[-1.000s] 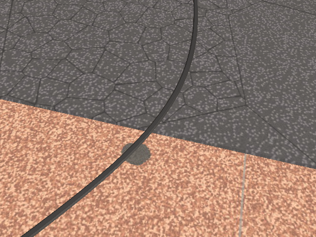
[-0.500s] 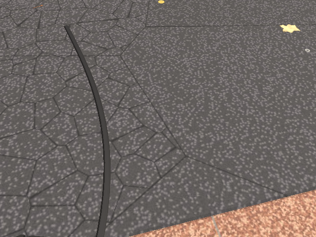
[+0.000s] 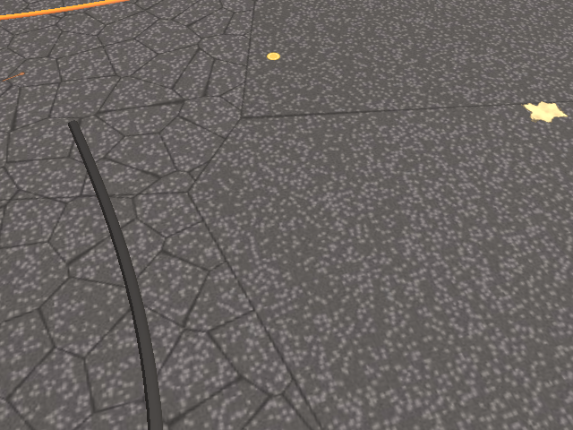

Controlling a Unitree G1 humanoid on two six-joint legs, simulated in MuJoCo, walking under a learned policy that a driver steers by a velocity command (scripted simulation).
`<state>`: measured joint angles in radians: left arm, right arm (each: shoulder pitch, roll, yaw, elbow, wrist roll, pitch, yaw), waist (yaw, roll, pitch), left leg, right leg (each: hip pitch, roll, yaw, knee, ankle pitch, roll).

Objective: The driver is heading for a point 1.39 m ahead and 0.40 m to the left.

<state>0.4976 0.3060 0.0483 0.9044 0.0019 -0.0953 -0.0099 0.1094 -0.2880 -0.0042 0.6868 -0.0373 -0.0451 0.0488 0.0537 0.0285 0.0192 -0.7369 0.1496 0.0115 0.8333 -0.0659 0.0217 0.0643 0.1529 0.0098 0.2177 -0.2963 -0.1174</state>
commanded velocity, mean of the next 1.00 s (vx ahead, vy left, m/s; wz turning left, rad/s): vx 1.00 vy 0.00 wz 0.68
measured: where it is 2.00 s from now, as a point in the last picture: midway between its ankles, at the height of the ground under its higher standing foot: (136, 132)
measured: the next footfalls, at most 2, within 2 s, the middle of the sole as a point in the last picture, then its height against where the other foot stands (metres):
left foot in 0.16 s outside the picture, level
right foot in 0.56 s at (329, 305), level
